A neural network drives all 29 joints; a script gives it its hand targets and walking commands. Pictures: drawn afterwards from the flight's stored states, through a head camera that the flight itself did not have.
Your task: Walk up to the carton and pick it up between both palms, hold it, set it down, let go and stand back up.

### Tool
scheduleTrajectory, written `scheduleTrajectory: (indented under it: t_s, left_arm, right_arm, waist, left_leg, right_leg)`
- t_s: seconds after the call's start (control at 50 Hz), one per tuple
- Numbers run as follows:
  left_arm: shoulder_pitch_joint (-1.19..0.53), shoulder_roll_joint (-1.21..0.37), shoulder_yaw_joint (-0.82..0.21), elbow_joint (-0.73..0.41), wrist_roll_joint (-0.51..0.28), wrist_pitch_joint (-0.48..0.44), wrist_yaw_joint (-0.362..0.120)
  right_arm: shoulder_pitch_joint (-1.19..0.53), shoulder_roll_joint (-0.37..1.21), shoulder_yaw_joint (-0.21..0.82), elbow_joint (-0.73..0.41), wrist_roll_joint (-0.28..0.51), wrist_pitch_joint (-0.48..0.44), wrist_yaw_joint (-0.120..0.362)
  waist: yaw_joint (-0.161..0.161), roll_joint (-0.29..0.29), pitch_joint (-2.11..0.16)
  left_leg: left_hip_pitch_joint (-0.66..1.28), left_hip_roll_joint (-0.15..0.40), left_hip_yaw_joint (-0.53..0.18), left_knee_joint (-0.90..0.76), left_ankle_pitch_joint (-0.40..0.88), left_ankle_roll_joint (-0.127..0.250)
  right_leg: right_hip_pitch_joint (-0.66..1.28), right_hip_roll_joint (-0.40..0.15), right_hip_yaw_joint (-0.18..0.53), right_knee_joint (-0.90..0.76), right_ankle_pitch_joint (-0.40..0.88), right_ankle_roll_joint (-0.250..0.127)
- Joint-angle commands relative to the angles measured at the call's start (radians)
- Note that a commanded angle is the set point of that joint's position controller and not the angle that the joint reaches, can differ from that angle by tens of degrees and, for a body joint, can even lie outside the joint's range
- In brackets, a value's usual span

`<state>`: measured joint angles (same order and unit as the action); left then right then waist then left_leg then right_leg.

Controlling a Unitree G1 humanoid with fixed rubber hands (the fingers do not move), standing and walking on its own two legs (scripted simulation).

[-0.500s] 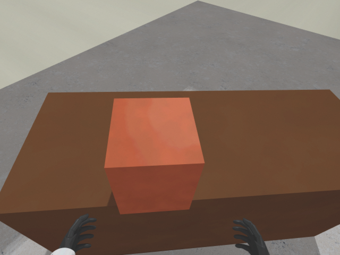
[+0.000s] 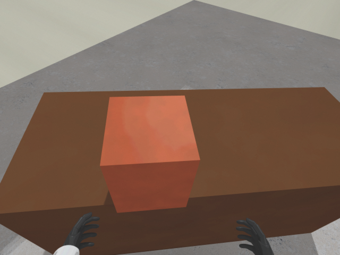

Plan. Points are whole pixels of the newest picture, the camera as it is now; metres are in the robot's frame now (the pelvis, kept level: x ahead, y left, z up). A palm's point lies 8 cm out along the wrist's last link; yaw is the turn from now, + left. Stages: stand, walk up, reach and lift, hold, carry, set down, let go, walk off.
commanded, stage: let go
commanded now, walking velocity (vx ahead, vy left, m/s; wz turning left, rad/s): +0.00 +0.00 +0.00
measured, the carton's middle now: (150, 155) +0.37 +0.06 +0.00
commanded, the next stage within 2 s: stand in 0.14 s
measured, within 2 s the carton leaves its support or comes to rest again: neither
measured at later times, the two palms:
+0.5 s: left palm out of the picture +0.07 +0.27 -0.10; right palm out of the picture +0.08 -0.24 -0.11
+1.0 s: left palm out of the picture +0.00 +0.28 -0.12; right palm out of the picture +0.01 -0.23 -0.12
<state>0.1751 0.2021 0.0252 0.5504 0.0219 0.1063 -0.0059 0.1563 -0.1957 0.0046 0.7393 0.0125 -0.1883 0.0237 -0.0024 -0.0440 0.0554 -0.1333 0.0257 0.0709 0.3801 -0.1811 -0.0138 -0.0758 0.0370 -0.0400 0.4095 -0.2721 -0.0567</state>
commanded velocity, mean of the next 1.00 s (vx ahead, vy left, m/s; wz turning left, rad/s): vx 0.00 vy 0.00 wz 0.00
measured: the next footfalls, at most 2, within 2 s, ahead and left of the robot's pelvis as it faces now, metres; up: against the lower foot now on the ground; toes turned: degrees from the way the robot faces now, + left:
none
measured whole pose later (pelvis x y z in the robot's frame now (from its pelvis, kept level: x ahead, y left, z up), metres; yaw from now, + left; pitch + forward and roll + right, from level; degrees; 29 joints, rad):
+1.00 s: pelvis -0.04 +0.02 -0.01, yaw +2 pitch -3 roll -1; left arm 0.37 0.26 -0.01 0.78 0.01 -0.03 0.01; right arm 0.36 -0.24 0.01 0.84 -0.01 -0.02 -0.01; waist 0.00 0.01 0.01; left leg -0.26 0.01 0.04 0.49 -0.17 0.02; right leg -0.17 0.02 -0.08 0.48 -0.26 -0.03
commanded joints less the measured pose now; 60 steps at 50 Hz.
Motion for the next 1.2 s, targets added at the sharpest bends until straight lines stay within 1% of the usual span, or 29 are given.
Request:
scheduleTrajectory:
  t_s: [0.0, 0.04, 0.1, 0.12, 0.14, 0.16, 0.18, 0.22, 0.28, 0.32, 0.36, 0.4, 0.44, 0.5, 0.58, 0.6, 0.7, 0.96, 1.18]
  left_arm:
    - [-0.071, 0.093, 0.024, -0.111, 0.0, -0.02, 0.005]
    - [-0.071, 0.095, 0.025, -0.107, -0.002, -0.022, 0.005]
    - [-0.076, 0.095, 0.02, -0.113, -0.002, -0.023, 0.007]
    - [0.056, 0.14, 0.038, -0.013, -0.001, -0.098, 0.016]
    - [0.093, 0.153, 0.041, -0.005, -0.007, -0.125, 0.013]
    - [0.077, 0.154, 0.042, -0.007, -0.011, -0.141, 0.009]
    - [0.067, 0.143, 0.038, -0.006, -0.012, -0.153, 0.006]
    - [0.06, 0.135, 0.035, -0.004, -0.011, -0.161, 0.004]
    - [0.074, 0.142, 0.033, 0.002, -0.011, -0.162, 0.004]
    - [0.088, 0.149, 0.031, 0.007, -0.011, -0.163, 0.005]
    - [0.104, 0.157, 0.028, 0.014, -0.012, -0.163, 0.007]
    - [0.12, 0.164, 0.025, 0.022, -0.014, -0.161, 0.009]
    - [0.135, 0.171, 0.022, 0.031, -0.015, -0.16, 0.011]
    - [0.155, 0.178, 0.016, 0.045, -0.015, -0.157, 0.013]
    - [0.178, 0.181, 0.009, 0.066, -0.016, -0.154, 0.015]
    - [0.186, 0.181, 0.01, 0.076, -0.016, -0.155, 0.016]
    - [0.194, 0.183, 0.001, 0.104, -0.017, -0.155, 0.017]
    - [0.222, 0.184, -0.006, 0.174, -0.017, -0.148, 0.019]
    - [0.254, 0.177, -0.004, 0.223, -0.015, -0.143, 0.023]
  right_arm:
    - [-0.056, -0.108, -0.029, -0.101, 0.004, -0.021, 0.0]
    - [-0.054, -0.108, -0.032, -0.105, 0.002, -0.019, 0.0]
    - [-0.055, -0.107, -0.038, -0.104, 0.001, -0.016, 0.001]
    - [0.061, -0.159, -0.059, -0.042, -0.028, 0.057, -0.038]
    - [0.07, -0.158, -0.059, -0.051, -0.029, 0.086, -0.047]
    - [0.065, -0.149, -0.058, -0.062, -0.029, 0.099, -0.048]
    - [0.061, -0.144, -0.057, -0.064, -0.026, 0.107, -0.048]
    - [0.066, -0.143, -0.057, -0.061, -0.027, 0.117, -0.045]
    - [0.079, -0.152, -0.058, -0.055, -0.029, 0.123, -0.04]
    - [0.087, -0.157, -0.058, -0.05, -0.029, 0.125, -0.038]
    - [0.102, -0.163, -0.056, -0.043, -0.029, 0.127, -0.037]
    - [0.113, -0.167, -0.054, -0.036, -0.028, 0.131, -0.038]
    - [0.126, -0.168, -0.051, -0.028, -0.027, 0.133, -0.037]
    - [0.145, -0.174, -0.049, -0.018, -0.027, 0.137, -0.038]
    - [0.163, -0.181, -0.044, -0.006, -0.026, 0.142, -0.038]
    - [0.176, -0.172, -0.038, 0.002, -0.026, 0.145, -0.037]
    - [0.191, -0.178, -0.032, 0.014, -0.024, 0.147, -0.036]
    - [0.228, -0.176, -0.028, 0.048, -0.022, 0.153, -0.037]
    - [0.251, -0.175, -0.036, 0.071, -0.022, 0.159, -0.041]
  waist:
    - [0.002, 0.023, -0.073]
    - [0.001, 0.019, -0.073]
    - [0.001, 0.031, -0.074]
    - [0.033, 0.102, -0.145]
    - [0.024, 0.086, -0.137]
    - [0.016, 0.064, -0.125]
    - [0.013, 0.055, -0.113]
    - [0.003, 0.036, -0.069]
    - [-0.001, 0.038, -0.026]
    - [-0.001, 0.049, -0.036]
    - [-0.003, 0.044, -0.037]
    - [-0.004, 0.053, -0.025]
    - [-0.004, 0.045, -0.02]
    - [-0.007, 0.05, -0.014]
    - [-0.006, 0.05, 0.009]
    - [0.0, 0.072, 0.012]
    - [0.0, 0.055, 0.03]
    - [0.002, 0.061, 0.048]
    - [0.003, 0.068, 0.053]
  left_leg:
    - [0.272, -0.02, -0.035, 0.021, 0.184, 0.005]
    - [0.268, -0.02, -0.034, 0.023, 0.18, 0.005]
    - [0.272, -0.018, -0.035, 0.024, 0.175, 0.002]
    - [0.047, 0.083, -0.088, 0.081, 0.3, 0.051]
    - [0.016, 0.094, -0.102, 0.072, 0.271, 0.057]
    - [0.015, 0.102, -0.113, 0.073, 0.275, 0.06]
    - [0.006, 0.104, -0.116, 0.069, 0.247, 0.062]
    - [-0.005, 0.1, -0.12, 0.064, 0.2, 0.057]
    - [-0.02, 0.099, -0.131, 0.06, 0.183, 0.052]
    - [-0.017, 0.097, -0.135, 0.064, 0.19, 0.054]
    - [-0.013, 0.097, -0.138, 0.064, 0.188, 0.053]
    - [-0.025, 0.096, -0.141, 0.059, 0.169, 0.052]
    - [-0.024, 0.095, -0.146, 0.054, 0.156, 0.051]
    - [-0.029, 0.092, -0.15, 0.048, 0.131, 0.05]
    - [-0.049, 0.088, -0.156, 0.036, 0.094, 0.048]
    - [-0.065, 0.092, -0.16, 0.028, 0.049, 0.043]
    - [-0.091, 0.089, -0.169, 0.011, 0.004, 0.042]
    - [-0.14, 0.081, -0.186, -0.02, -0.124, 0.042]
    - [-0.177, 0.082, -0.204, -0.045, -0.207, 0.043]
  right_leg:
    - [-0.28, -0.06, 0.036, -0.145, 0.232, 0.067]
    - [-0.281, -0.06, 0.037, -0.143, 0.231, 0.068]
    - [-0.287, -0.059, 0.036, -0.143, 0.203, 0.063]
    - [-0.111, -0.116, 0.103, -0.082, 0.183, 0.046]
    - [-0.067, -0.141, 0.123, -0.071, 0.214, 0.038]
    - [-0.076, -0.144, 0.127, -0.057, 0.25, 0.035]
    - [-0.094, -0.146, 0.127, -0.063, 0.239, 0.035]
    - [-0.129, -0.144, 0.125, -0.08, 0.212, 0.034]
    - [-0.152, -0.144, 0.126, -0.089, 0.184, 0.032]
    - [-0.147, -0.144, 0.125, -0.087, 0.182, 0.03]
    - [-0.146, -0.144, 0.121, -0.084, 0.167, 0.029]
    - [-0.148, -0.145, 0.121, -0.088, 0.148, 0.028]
    - [-0.154, -0.144, 0.119, -0.088, 0.126, 0.029]
    - [-0.157, -0.143, 0.118, -0.091, 0.09, 0.028]
    - [-0.165, -0.143, 0.117, -0.092, 0.047, 0.031]
    - [-0.17, -0.145, 0.121, -0.099, 0.028, 0.03]
    - [-0.179, -0.143, 0.121, -0.098, -0.012, 0.031]
    - [-0.209, -0.136, 0.118, -0.089, -0.111, 0.032]
    - [-0.22, -0.131, 0.115, -0.074, -0.146, 0.033]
